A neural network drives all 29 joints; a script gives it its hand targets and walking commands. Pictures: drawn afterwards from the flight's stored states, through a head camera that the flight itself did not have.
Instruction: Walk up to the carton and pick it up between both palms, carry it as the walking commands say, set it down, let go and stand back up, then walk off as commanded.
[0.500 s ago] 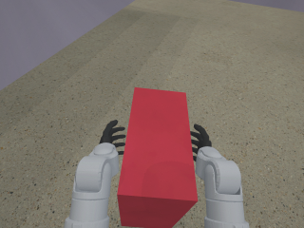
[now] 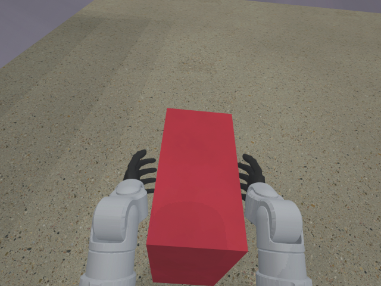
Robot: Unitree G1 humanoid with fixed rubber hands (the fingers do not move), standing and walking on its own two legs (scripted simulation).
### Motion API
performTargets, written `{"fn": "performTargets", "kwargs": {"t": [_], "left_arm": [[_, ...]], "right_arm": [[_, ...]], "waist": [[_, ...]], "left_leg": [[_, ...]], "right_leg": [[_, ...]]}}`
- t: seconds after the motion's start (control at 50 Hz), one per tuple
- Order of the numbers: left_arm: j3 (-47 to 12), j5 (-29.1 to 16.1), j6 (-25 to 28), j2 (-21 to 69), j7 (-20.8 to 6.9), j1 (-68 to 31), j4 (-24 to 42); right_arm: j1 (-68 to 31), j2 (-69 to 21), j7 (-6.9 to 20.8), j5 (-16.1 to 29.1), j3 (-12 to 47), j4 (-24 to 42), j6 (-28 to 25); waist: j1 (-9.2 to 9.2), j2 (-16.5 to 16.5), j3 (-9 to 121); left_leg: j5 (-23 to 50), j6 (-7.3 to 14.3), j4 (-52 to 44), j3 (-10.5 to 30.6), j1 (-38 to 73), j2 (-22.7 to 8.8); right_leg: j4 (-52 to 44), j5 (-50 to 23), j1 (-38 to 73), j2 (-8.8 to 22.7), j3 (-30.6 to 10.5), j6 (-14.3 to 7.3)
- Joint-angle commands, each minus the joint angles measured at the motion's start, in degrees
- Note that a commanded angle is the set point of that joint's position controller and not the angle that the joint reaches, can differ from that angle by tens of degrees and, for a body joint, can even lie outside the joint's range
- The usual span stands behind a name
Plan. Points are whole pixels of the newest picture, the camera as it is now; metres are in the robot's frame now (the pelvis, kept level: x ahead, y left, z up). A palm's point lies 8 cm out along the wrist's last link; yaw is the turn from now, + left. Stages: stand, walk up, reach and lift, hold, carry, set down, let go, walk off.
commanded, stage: carry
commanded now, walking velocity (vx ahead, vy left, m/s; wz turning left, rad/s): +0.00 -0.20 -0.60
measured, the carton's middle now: (191, 200) +0.33 +0.00 +0.01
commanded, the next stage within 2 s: none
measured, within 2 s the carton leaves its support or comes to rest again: neither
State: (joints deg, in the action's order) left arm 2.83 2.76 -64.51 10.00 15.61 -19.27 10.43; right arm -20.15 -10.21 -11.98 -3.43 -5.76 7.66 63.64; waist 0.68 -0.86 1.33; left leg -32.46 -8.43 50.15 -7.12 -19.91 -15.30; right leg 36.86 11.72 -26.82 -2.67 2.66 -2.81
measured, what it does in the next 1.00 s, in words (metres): steps to the right, turning right: left foot, then right foot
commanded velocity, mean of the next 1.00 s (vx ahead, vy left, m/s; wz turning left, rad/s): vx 0.00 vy -0.20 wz -0.60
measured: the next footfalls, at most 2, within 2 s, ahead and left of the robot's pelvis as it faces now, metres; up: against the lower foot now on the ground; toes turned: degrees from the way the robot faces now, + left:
left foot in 0.24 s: +0.00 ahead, +0.04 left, +0.00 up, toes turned +0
right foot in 0.48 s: +0.02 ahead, -0.32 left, +0.00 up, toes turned -18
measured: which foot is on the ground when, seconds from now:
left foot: up 0.00-0.22, down 0.24-0.50, up 0.52-0.84, down 0.86-1.00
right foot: down 0.00-0.26, up 0.28-0.46, down 0.48-0.88, up 0.90-1.00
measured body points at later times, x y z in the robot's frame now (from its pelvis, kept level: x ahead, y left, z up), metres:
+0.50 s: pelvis -0.03 -0.17 +0.00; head -0.01 -0.16 +0.45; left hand +0.31 -0.14 +0.10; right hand +0.25 -0.37 +0.10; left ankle -0.04 +0.04 -0.72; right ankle -0.02 -0.31 -0.72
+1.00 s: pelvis -0.10 -0.32 +0.01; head -0.07 -0.32 +0.46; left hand +0.24 -0.38 +0.10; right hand +0.12 -0.58 +0.10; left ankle -0.05 -0.17 -0.72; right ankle -0.13 -0.40 -0.66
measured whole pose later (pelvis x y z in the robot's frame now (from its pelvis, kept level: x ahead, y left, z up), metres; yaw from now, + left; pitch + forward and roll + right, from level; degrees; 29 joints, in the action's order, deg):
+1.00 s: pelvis -0.10 -0.32 +0.01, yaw -30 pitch +4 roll -1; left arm 1.8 2.6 -64.4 9.7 15.2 -18.3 13.2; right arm -19.0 -10.0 -12.4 -3.4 -4.4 11.0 63.6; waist 0.7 -1.7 1.3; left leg -20.1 -3.1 34.0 -8.1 -16.6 -8.3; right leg 59.0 22.2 -33.7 -3.7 0.7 -0.5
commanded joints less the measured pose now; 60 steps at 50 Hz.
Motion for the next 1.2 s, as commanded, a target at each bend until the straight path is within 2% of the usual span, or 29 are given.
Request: {"fn": "performTargets", "kwargs": {"t": [0.0,0.12,0.16,0.22,0.24,0.26,0.28,0.3,0.32,0.38,0.42,0.46,0.48,0.52,0.56,0.64,0.74,0.8,0.84,0.86,0.88,0.9,0.92,0.98,1.06,1.1,1.12,1.14,1.18], "left_arm": [[-25.03,-15.58,2.38,54.24,-7.37,-21.03,8.56],[-23.89,-13.54,3.58,55.87,-7.85,-17.14,10.26],[-24.73,-13.2,3.64,55.64,-7.69,-18.11,10.86],[-26.59,-13.44,3.25,56.31,-7.49,-17.72,12.67],[-27.18,-12.88,2.98,56.71,-7.29,-18.68,12.33],[-28.11,-12.9,2.55,56.65,-7.46,-20.5,13.77],[-28.28,-12.96,3.09,54.73,-7.0,-17.96,14.86],[-26.83,-12.72,3.11,54.09,-7.09,-17.54,15.16],[-27.25,-13.32,2.74,53.43,-7.07,-17.37,14.31],[-28.24,-14.66,1.16,54.05,-7.14,-16.13,11.47],[-28.35,-16.14,0.84,54.42,-7.09,-16.88,11.34],[-28.1,-16.38,0.57,54.23,-7.12,-17.25,10.7],[-27.15,-16.11,0.55,54.11,-7.09,-16.27,9.61],[-23.76,-15.19,1.33,49.67,-7.39,-20.25,7.2],[-25.02,-16.26,2.4,53.16,-7.58,-22.6,8.46],[-23.72,-14.54,3.44,56.09,-8.25,-16.46,10.33],[-24.82,-13.39,3.73,55.25,-7.84,-16.74,11.63],[-25.79,-13.2,3.41,55.68,-7.72,-16.42,12.24],[-27.02,-12.8,2.97,55.22,-7.35,-14.62,13.45],[-27.25,-12.61,2.46,55.24,-7.43,-16.39,13.77],[-28.51,-13.1,2.59,54.48,-7.37,-19.02,14.38],[-27.32,-13.3,3.1,53.85,-7.6,-17.97,15.69],[-27.42,-13.91,2.83,53.16,-7.69,-17.35,14.12],[-28.12,-14.82,1.55,53.74,-7.59,-15.73,11.33],[-28.29,-16.48,0.82,54.11,-7.3,-16.59,10.9],[-27.19,-16.24,0.74,54.49,-7.44,-15.58,10.04],[-25.56,-15.31,0.79,53.56,-7.56,-14.97,7.82],[-24.2,-15.4,1.54,51.32,-7.97,-17.14,9.24],[-25.82,-16.05,2.36,53.33,-7.92,-21.47,9.38]], "right_arm": [[-20.01,-52.4,4.25,14.92,25.11,8.52,-2.57],[-20.21,-56.74,4.67,17.12,29.52,13.61,-3.47],[-19.32,-56.54,4.63,16.7,28.69,12.6,-3.31],[-14.0,-57.07,4.91,15.63,27.44,10.46,-2.92],[-13.23,-56.18,5.08,15.22,26.75,10.46,-3.16],[-12.59,-53.4,4.95,14.12,24.66,10.27,-3.75],[-14.41,-54.72,5.32,14.14,25.99,13.45,-4.0],[-15.66,-55.45,5.78,14.89,27.56,13.02,-3.18],[-14.27,-55.54,6.03,14.23,27.44,10.98,-2.43],[-11.82,-54.07,5.21,13.81,25.98,9.47,-0.98],[-11.23,-53.38,4.59,13.8,24.94,9.82,-1.01],[-12.88,-49.71,3.61,13.26,21.71,7.0,-1.01],[-12.76,-48.2,3.6,13.32,21.13,6.43,-1.18],[-18.7,-47.55,3.59,13.11,22.11,6.9,-1.63],[-20.88,-52.88,4.25,14.72,25.22,8.34,-2.34],[-19.12,-57.53,4.8,17.2,29.73,13.22,-3.68],[-17.43,-57.18,4.8,16.79,29.6,12.5,-3.35],[-15.27,-57.51,5.06,16.28,29.16,12.17,-3.19],[-10.9,-57.83,5.42,15.51,28.86,11.85,-3.09],[-10.24,-56.49,5.29,14.58,27.39,11.35,-3.23],[-13.42,-55.1,5.3,13.95,26.18,12.19,-3.7],[-14.55,-55.5,5.76,14.42,27.77,12.78,-3.25],[-12.85,-55.61,5.94,13.46,27.4,10.44,-2.61],[-11.63,-54.2,5.24,13.52,26.72,10.11,-1.46],[-9.66,-53.52,4.02,12.96,24.93,9.17,-1.15],[-10.7,-51.11,3.74,13.24,23.86,7.85,-1.23],[-13.21,-50.02,3.8,13.28,24.88,8.56,-1.36],[-14.74,-50.93,4.08,13.39,25.48,9.48,-1.64],[-20.84,-53.87,4.59,15.34,26.9,9.51,-2.26]], "waist": [[0.23,-6.95,22.78],[-0.22,-9.57,25.46],[-0.28,-9.71,25.61],[0.43,-9.91,27.98],[2.3,-7.39,27.47],[3.61,14.86,27.89],[-0.58,24.09,21.98],[-0.69,12.36,19.6],[-0.67,6.74,18.1],[0.0,12.88,16.5],[1.15,17.16,18.12],[0.07,14.56,20.66],[-0.68,11.03,22.16],[-0.09,-14.33,23.03],[0.01,-7.31,23.31],[-0.28,-10.25,25.28],[-0.68,-8.76,25.05],[-0.18,-9.74,26.42],[1.62,-6.91,26.82],[3.46,5.43,26.48],[0.68,28.27,23.64],[-0.66,12.08,20.48],[-0.58,5.33,20.11],[-0.43,10.37,16.77],[0.51,16.49,19.81],[-1.34,8.63,21.83],[-1.02,-5.35,22.7],[-0.17,-16.34,23.4],[-0.56,-8.4,22.96]], "left_leg": [[-6.04,2.21,12.71,1.74,-10.87,9.08],[1.1,5.03,-0.1,2.76,-2.84,12.66],[1.64,5.74,-7.93,3.16,1.46,13.69],[6.75,7.66,-26.12,0.85,20.98,12.11],[14.87,8.98,-34.53,1.49,35.3,6.16],[22.44,18.53,-40.09,19.35,40.39,-16.77],[39.6,22.03,-33.91,29.36,24.94,-27.79],[46.78,19.16,-29.58,20.11,21.94,-22.25],[56.0,14.5,-25.33,10.31,24.65,-16.97],[60.36,6.65,-20.05,-0.77,22.86,-8.95],[60.55,4.65,-17.15,-2.67,21.57,-8.25],[57.14,2.86,-6.3,-4.89,19.93,-6.95],[45.48,2.27,-0.97,-4.62,13.95,-4.73],[-9.79,0.96,15.13,-3.01,-14.25,6.95],[-8.81,2.44,18.22,2.75,-13.93,8.58],[0.59,3.33,8.27,2.28,-9.82,10.51],[1.32,5.36,-3.65,3.65,-3.18,14.08],[4.06,6.77,-17.1,2.49,9.41,14.32],[16.42,9.19,-31.8,2.65,30.23,6.98],[19.76,16.21,-38.25,13.02,40.19,-9.64],[38.24,23.71,-33.57,33.47,27.89,-28.97],[47.45,21.16,-29.0,23.22,23.28,-22.82],[54.58,17.05,-25.29,14.23,24.06,-18.37],[59.25,8.77,-20.11,0.98,22.04,-9.18],[57.16,4.32,-11.94,-3.61,19.91,-7.92],[39.34,2.55,1.45,-4.52,9.84,-3.69],[6.34,2.56,8.36,-4.42,-4.93,2.27],[-10.87,1.14,17.44,-2.87,-16.34,8.32],[-9.32,2.44,17.83,1.95,-15.54,9.85]], "right_leg": [[-8.12,-33.47,23.33,13.6,-18.76,-5.96],[-14.74,-19.95,21.5,10.49,-21.39,-5.47],[-16.05,-24.71,21.96,9.71,-22.59,-5.56],[-19.55,-28.95,14.32,5.5,-18.01,3.37],[-16.71,-26.46,4.01,2.22,-11.87,9.24],[8.25,-5.08,-7.69,-6.82,0.01,17.83],[33.97,20.2,-11.21,-0.18,-5.73,8.67],[35.69,16.04,-12.02,4.1,-8.73,4.36],[31.0,14.48,-14.04,5.33,-8.01,3.98],[10.8,13.78,-8.16,3.81,0.52,5.16],[-0.48,12.21,-1.17,1.63,5.13,5.9],[-13.29,4.31,7.42,0.25,5.51,5.48],[-14.35,0.36,14.8,-0.58,3.37,4.75],[-7.95,-43.07,31.06,15.92,-22.04,-3.25],[-7.32,-38.3,26.46,15.41,-20.82,-5.87],[-8.64,-33.18,27.23,10.88,-17.62,-5.86],[-14.09,-26.46,23.83,11.01,-24.78,-7.74],[-17.28,-29.87,19.34,8.09,-22.65,-2.54],[-14.55,-24.96,6.03,3.74,-14.5,5.48],[0.28,-13.82,-6.26,-4.2,-4.25,15.36],[34.97,23.48,-12.52,-2.61,-5.6,9.03],[37.58,17.06,-13.78,4.27,-9.24,4.33],[35.18,15.65,-14.72,5.38,-9.1,3.79],[16.91,13.04,-10.41,4.48,-1.38,4.89],[-5.78,9.57,2.62,1.39,4.5,5.78],[-13.81,-0.17,16.89,0.39,1.34,4.53],[-11.21,-24.23,28.24,7.85,-10.56,1.58],[-7.77,-45.02,30.87,17.22,-23.98,-3.97],[-6.9,-40.65,28.33,15.31,-22.53,-6.18]]}}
